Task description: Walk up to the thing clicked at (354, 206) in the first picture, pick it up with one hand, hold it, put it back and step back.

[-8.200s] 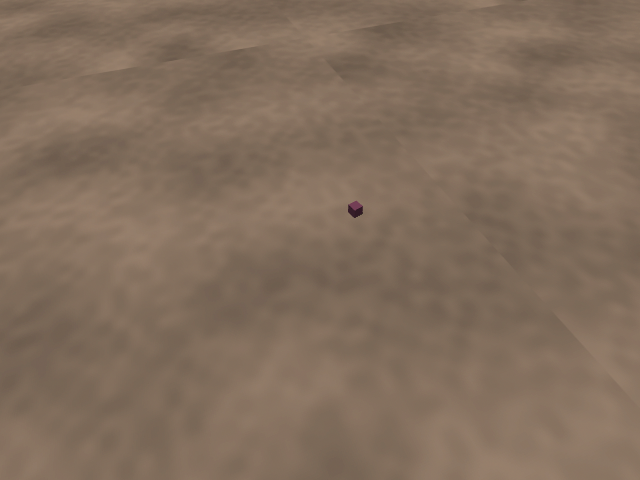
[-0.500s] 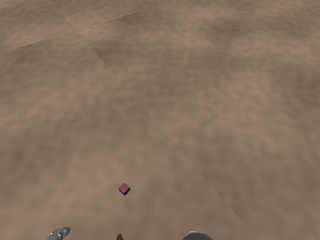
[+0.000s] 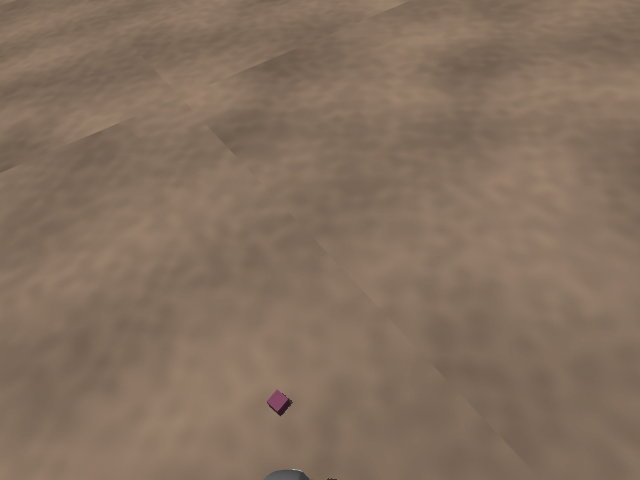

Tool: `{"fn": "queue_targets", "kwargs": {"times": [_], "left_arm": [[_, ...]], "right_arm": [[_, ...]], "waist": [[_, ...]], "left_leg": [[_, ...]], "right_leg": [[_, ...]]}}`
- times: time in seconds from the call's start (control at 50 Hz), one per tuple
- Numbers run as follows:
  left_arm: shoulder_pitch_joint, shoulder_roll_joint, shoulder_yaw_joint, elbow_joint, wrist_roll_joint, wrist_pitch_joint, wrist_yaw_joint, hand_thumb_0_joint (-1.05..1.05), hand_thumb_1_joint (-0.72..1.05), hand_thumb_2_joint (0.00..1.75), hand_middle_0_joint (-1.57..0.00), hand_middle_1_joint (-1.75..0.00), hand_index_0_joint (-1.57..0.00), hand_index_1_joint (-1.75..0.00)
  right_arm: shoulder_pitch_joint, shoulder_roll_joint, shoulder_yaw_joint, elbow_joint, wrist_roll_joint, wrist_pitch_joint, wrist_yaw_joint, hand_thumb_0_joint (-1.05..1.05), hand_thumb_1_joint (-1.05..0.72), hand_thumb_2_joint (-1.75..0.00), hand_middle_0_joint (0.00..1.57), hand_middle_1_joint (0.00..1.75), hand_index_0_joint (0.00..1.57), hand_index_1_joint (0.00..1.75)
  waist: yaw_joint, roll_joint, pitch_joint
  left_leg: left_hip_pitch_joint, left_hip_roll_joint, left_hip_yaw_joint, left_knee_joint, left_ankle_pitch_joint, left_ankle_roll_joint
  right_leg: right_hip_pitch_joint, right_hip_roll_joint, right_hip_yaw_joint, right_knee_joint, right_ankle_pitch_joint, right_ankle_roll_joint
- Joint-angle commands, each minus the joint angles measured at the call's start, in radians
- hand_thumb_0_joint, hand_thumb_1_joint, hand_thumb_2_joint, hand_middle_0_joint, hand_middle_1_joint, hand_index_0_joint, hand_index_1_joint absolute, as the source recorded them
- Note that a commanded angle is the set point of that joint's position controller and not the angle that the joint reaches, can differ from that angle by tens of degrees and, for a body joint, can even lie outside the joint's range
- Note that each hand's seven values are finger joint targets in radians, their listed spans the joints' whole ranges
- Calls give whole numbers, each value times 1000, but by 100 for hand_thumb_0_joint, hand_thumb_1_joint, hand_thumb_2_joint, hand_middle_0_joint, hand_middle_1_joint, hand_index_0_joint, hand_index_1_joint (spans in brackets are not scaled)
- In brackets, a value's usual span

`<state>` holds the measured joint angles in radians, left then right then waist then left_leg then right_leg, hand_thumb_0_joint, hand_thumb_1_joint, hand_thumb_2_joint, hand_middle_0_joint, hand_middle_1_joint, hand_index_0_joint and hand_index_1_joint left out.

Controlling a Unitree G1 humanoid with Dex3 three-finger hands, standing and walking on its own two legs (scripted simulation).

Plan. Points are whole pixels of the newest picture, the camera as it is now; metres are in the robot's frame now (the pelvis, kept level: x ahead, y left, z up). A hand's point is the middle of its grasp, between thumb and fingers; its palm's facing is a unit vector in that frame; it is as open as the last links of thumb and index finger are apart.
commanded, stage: walk up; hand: left
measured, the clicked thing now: (278, 402) +0.45 +0.23 -0.74
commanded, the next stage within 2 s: none
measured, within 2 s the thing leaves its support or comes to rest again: neither
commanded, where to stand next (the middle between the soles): +0.07 +0.01 m, yaw -2 degrees
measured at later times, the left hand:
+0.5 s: hand out of the picture +0.09 +0.28 -0.18, palm faces -0.13 -0.94 -0.33, open 7.4 cm
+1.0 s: hand out of the picture +0.10 +0.31 -0.16, palm faces -0.09 -0.91 -0.41, open 7.4 cm
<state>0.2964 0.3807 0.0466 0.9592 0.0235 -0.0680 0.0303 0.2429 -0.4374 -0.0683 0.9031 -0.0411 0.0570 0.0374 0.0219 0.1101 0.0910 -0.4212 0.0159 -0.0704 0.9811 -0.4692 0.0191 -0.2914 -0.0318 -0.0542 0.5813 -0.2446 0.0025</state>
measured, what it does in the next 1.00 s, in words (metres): steps on the spot: left foot, then right foot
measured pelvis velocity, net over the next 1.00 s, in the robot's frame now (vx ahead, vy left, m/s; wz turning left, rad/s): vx -0.01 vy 0.04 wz -0.10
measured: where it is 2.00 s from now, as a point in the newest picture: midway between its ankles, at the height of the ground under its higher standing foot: outside the picture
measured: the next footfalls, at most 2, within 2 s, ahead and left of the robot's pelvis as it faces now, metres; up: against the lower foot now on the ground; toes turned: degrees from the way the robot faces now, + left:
left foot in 0.16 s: +0.08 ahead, +0.17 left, +0.00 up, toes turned +0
right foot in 0.50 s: -0.01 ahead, -0.12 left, +0.00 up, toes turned -3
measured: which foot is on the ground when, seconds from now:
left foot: up 0.00-0.14, down 0.16-0.54, up 0.56-0.82, down 0.84-1.00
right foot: down 0.00-0.20, up 0.22-0.48, down 0.50-0.88, up 0.90-1.00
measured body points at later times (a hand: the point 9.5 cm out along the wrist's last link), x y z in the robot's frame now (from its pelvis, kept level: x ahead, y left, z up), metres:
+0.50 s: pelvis -0.02 +0.02 -0.02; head +0.02 +0.05 +0.43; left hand +0.10 +0.33 -0.15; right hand +0.03 -0.33 -0.10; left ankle +0.04 +0.17 -0.73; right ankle -0.05 -0.12 -0.72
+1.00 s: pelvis -0.01 +0.04 -0.01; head +0.06 +0.04 +0.43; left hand +0.10 +0.36 -0.13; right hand +0.10 -0.26 -0.13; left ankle +0.13 +0.13 -0.73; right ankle -0.06 -0.10 -0.67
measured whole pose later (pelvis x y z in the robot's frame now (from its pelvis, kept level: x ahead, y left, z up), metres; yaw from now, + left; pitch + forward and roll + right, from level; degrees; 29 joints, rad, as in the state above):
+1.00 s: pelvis -0.01 +0.04 -0.01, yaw -6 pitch -3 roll -1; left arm 0.16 0.41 0.03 0.91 -0.03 0.02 0.03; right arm 0.07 -0.34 -0.02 0.88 -0.01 0.01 0.00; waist 0.02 0.01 0.21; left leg -0.44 0.02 0.04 0.63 -0.14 0.04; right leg -0.38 0.03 0.09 1.09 -0.58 -0.03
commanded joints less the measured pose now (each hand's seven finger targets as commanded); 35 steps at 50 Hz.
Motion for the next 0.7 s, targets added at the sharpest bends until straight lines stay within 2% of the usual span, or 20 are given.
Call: {"fn": "queue_targets", "kwargs": {"times": [0.0, 0.08, 0.12, 0.14, 0.16, 0.18, 0.2, 0.22, 0.24, 0.28, 0.36, 0.42, 0.44, 0.48, 0.5, 0.52, 0.54, 0.56, 0.62, 0.68], "left_arm": [[-69, 293, 68, -97, 1, -14, 22, 0, 90, 90, -20, -30, -20, -30], [-160, 260, 53, -140, 2, 39, 3, 0, 90, 90, -20, -30, -20, -30], [-173, 246, 53, -160, -8, 76, -3, 0, 90, 90, -20, -30, -20, -30], [-162, 220, 46, -162, -13, 92, -6, 0, 90, 90, -20, -30, -20, -30], [-148, 178, 38, -172, -21, 101, -6, 0, 90, 90, -20, -30, -20, -30], [-128, 164, 37, -171, -26, 110, 1, 0, 90, 90, -20, -30, -20, -30], [-132, 223, 52, -147, -18, 123, 13, 0, 90, 90, -20, -30, -20, -30], [-154, 249, 55, -134, -14, 125, 13, 0, 90, 90, -20, -30, -20, -30], [-146, 250, 61, -118, -21, 127, 7, 0, 90, 90, -20, -30, -20, -30], [-87, 235, 67, -116, -26, 128, -9, 0, 90, 90, -20, -30, -20, -30], [-110, 220, 68, -130, -12, 110, -36, 0, 90, 90, -20, -30, -20, -30], [-124, 233, 74, -121, 4, 84, -56, 0, 90, 90, -20, -30, -20, -30], [-82, 232, 79, -105, 7, 77, -59, 0, 90, 90, -20, -30, -20, -30], [14, 205, 86, -47, 16, 58, -53, 0, 90, 90, -20, -30, -20, -30], [90, 241, 104, -23, 24, 48, -47, 0, 90, 90, -20, -30, -20, -30], [86, 339, 127, -47, 39, 41, -45, 0, 90, 90, -20, -30, -20, -30], [12, 394, 127, -87, 39, 45, -46, 0, 90, 90, -20, -30, -20, -30], [-67, 404, 128, -109, 32, 51, -52, 0, 90, 90, -20, -30, -20, -30], [-47, 291, 99, -101, 3, 19, -40, 0, 90, 90, -20, -30, -20, -30], [0, 292, 85, -91, -6, -5, -31, 0, 90, 90, -20, -30, -20, -30]], "right_arm": [[41, -139, -49, -46, 21, -7, -9, 0, -90, -90, 20, 30, 20, 30], [44, -144, -41, -3, 49, -40, -36, 0, -90, -90, 20, 30, 20, 30], [97, -149, -42, 23, 44, -61, -60, 0, -90, -90, 20, 30, 20, 30], [97, -167, -47, 28, 33, -70, -70, 0, -90, -90, 20, 30, 20, 30], [85, -236, -59, 19, 20, -79, -74, 0, -90, -90, 20, 30, 20, 30], [57, -311, -68, -4, 20, -87, -75, 0, -90, -90, 20, 30, 20, 30], [12, -367, -82, -23, 33, -86, -76, 0, -90, -90, 20, 30, 20, 30], [-23, -338, -82, -28, 28, -90, -82, 0, -90, -90, 20, 30, 20, 30], [-73, -292, -68, -40, 26, -92, -89, 0, -90, -90, 20, 30, 20, 30], [-64, -260, -60, -38, 20, -103, -100, 0, -90, -90, 20, 30, 20, 30], [6, -256, -68, -32, 10, -117, -91, 0, -90, -90, 20, 30, 20, 30], [40, -296, -82, -46, -9, -112, -67, 0, -90, -90, 20, 30, 20, 30], [0, -305, -83, -59, -13, -105, -61, 0, -90, -90, 20, 30, 20, 30], [-57, -265, -63, -76, -8, -91, -50, 0, -90, -90, 20, 30, 20, 30], [-55, -186, -39, -83, 0, -90, -51, 0, -90, -90, 20, 30, 20, 30], [-49, -89, -5, -115, 15, -96, -53, 0, -90, -90, 20, 30, 20, 30], [-160, -173, -29, -128, 12, -100, -73, 0, -90, -90, 20, 30, 20, 30], [-127, -233, -48, -106, 14, -114, -74, 0, -90, -90, 20, 30, 20, 30], [-47, -193, -41, -65, 21, -119, -45, 0, -90, -90, 20, 30, 20, 30], [-50, -154, -30, -72, 14, -107, -31, 0, -90, -90, 20, 30, 20, 30]], "waist": [[-30, -311, -42], [-40, -379, -80], [-62, -323, -102], [-62, -254, -105], [-51, -84, -106], [-36, 52, -128], [-51, 65, -154], [-39, 20, -114], [-17, -9, -101], [8, 26, -131], [-48, 95, -225], [-72, 146, -157], [-43, 167, -128], [31, 78, -86], [74, -80, -81], [76, -385, -39], [100, -289, 34], [59, -280, 104], [6, -199, 94], [14, -212, 26]], "left_leg": [[27, 37, -35, -28, 38, -16], [109, -37, 129, -227, 144, -34], [174, -81, 196, -403, 310, -43], [197, -55, 157, -468, 422, -35], [214, 111, -80, -515, 581, 9], [234, 348, -403, -570, 715, 145], [155, 459, -545, -593, 600, 292], [106, 434, -500, -590, 548, 297], [113, 347, -324, -531, 594, 247], [198, 245, -171, -463, 633, 160], [375, 231, -186, -482, 278, 171], [272, 260, -197, -549, -43, 213], [193, 273, -198, -542, -62, 218], [18, 193, -62, -394, 6, 160], [-125, 129, 19, -175, 29, 99], [-380, -9, 142, 64, -120, 15], [-409, -5, 24, 81, -136, 1], [-307, 44, 2, 90, -109, 6], [-320, 56, 23, 4, 37, 11], [-171, 60, 43, -112, 97, -2]], "right_leg": [[-51, -230, 221, -190, 218, -179], [-50, -153, 121, -14, 366, -172], [-44, -109, 82, 146, 331, -134], [-74, -78, 71, 216, 223, -96], [-155, 5, 71, 344, 53, -53], [-260, 97, 118, 483, -348, -30], [-203, 61, 223, 599, -406, -26], [-204, 37, 256, 650, -370, -31], [-211, 46, 270, 675, -325, -37], [-262, 63, 262, 672, -252, -38], [-261, 32, 181, 411, -252, -3], [-176, 30, 86, 240, -387, -8], [-96, 19, 80, 154, -399, -25], [114, 61, 15, -118, -199, -53], [266, 22, 131, -194, -187, -71], [317, -199, 578, -316, -331, -153], [153, -315, 746, -368, -480, -265], [11, -360, 738, -360, -497, -306], [181, -209, 427, -250, -114, -221], [147, -210, 345, -187, 241, -213]]}}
